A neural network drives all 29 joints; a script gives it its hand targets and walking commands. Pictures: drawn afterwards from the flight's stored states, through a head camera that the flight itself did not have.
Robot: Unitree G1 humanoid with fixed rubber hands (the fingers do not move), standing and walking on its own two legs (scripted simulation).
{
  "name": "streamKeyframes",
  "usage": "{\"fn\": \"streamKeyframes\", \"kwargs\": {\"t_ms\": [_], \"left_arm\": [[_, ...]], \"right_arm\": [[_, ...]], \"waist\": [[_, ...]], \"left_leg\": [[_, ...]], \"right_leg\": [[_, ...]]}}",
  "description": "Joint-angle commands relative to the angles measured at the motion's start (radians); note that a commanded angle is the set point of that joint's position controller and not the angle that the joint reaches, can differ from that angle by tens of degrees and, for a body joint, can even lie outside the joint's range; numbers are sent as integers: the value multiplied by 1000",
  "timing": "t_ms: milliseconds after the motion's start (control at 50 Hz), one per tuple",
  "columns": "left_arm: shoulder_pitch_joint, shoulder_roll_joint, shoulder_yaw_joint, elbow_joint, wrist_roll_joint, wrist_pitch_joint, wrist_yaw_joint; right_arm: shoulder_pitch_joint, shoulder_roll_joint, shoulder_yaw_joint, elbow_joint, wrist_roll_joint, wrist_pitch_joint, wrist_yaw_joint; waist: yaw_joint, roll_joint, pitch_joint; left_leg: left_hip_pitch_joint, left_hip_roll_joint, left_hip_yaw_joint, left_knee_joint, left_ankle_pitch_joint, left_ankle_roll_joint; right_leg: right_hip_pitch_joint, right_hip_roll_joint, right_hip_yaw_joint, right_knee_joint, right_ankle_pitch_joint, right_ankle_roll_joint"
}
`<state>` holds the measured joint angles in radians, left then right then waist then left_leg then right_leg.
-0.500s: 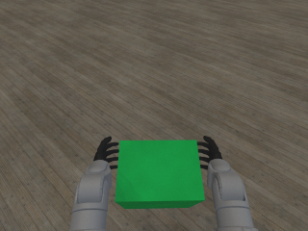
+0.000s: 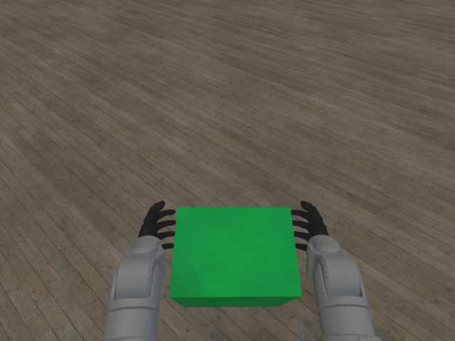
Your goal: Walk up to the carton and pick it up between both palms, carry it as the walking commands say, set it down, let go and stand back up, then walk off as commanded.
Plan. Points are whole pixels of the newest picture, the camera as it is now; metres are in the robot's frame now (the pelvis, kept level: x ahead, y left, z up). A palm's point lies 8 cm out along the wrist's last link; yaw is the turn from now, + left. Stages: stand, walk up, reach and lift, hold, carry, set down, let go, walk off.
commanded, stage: carry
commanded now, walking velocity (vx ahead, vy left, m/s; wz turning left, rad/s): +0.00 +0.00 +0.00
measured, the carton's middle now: (232, 261) +0.29 +0.00 -0.05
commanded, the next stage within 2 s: hold in 0.30 s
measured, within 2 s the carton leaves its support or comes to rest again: neither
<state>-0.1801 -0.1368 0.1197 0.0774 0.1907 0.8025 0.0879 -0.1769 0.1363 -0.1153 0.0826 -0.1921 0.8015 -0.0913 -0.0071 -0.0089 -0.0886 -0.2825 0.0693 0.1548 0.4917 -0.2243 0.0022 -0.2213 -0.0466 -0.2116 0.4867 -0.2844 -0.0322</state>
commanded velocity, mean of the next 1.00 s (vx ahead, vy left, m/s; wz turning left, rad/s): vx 0.00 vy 0.00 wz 0.00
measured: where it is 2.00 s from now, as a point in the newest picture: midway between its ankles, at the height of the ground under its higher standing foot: outside the picture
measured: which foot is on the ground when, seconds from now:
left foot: down 0.00-1.00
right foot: down 0.00-1.00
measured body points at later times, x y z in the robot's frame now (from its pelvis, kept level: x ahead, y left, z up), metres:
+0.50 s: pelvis -0.01 +0.01 +0.01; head -0.03 +0.01 +0.46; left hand +0.28 +0.15 +0.04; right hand +0.27 -0.15 +0.03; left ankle +0.02 +0.14 -0.74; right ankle -0.01 -0.09 -0.74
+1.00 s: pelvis -0.01 +0.03 +0.01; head -0.06 +0.04 +0.45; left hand +0.32 +0.14 +0.05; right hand +0.27 -0.16 +0.04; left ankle +0.02 +0.14 -0.74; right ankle -0.01 -0.09 -0.74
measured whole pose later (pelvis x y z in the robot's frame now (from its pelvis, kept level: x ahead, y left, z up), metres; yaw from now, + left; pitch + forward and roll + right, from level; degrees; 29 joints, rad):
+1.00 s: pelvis -0.01 +0.03 +0.01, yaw -9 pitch -7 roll +0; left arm -0.33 -0.17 0.29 0.35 0.31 0.71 0.04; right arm -0.30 0.16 -0.25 0.33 -0.33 0.71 0.06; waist 0.01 0.01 -0.01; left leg -0.07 -0.04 -0.03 0.39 -0.20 0.02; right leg -0.08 0.02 0.07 0.41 -0.21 0.00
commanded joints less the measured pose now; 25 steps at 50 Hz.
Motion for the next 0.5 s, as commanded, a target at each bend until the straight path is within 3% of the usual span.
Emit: {"fn": "streamKeyframes", "kwargs": {"t_ms": [0, 280, 300, 320, 340, 360, 440, 460, 480], "left_arm": [[-390, -851, -521, -67, -259, -25, -233], [-394, -848, -516, -58, -257, -25, -233], [-231, -685, -368, 92, -152, -43, -243], [-287, -651, -404, 2, -153, -89, -246], [-299, -679, -419, -41, -155, -100, -246], [-319, -693, -442, -68, -172, -110, -251], [-363, -722, -461, -101, -210, -119, -274], [-401, -707, -448, -77, -212, -111, -280], [-410, -722, -443, -62, -211, -104, -285]], "right_arm": [[-398, 851, 517, -76, 258, -30, 231], [-401, 847, 514, -71, 258, -30, 231], [-233, 699, 398, 111, 170, -52, 237], [-264, 689, 427, 48, 166, -98, 223], [-305, 717, 456, 2, 174, -112, 233], [-323, 736, 471, -19, 175, -124, 235], [-394, 832, 549, -42, 196, -145, 241], [-422, 839, 540, -17, 187, -143, 241], [-449, 865, 552, 4, 187, -142, 247]], "waist": [[0, 9, -198], [1, 8, -197], [29, 8, -48], [19, 8, -92], [58, 20, -135], [50, 1, -156], [135, -13, -175], [143, -40, -153], [168, -27, -133]], "left_leg": [[66, 100, -107, -57, 189, 2], [61, 97, -106, -58, 176, 1], [209, -161, -168, -111, 300, 31], [204, -158, -190, -103, 332, 39], [222, -154, -193, -115, 364, 34], [222, -155, -195, -113, 372, 32], [125, -168, -186, -134, 307, 21], [121, -174, -181, -136, 243, 21], [120, -172, -182, -140, 211, 22]], "right_leg": [[68, -134, 140, -84, 204, 1], [65, -133, 140, -86, 191, -1], [148, 69, 328, -180, 361, 5], [179, 73, 347, -179, 385, 6], [216, 83, 342, -167, 407, 1], [224, 87, 344, -160, 434, 4], [336, 96, 337, -144, 421, 13], [321, 101, 337, -157, 319, 15], [309, 100, 335, -156, 266, 8]]}}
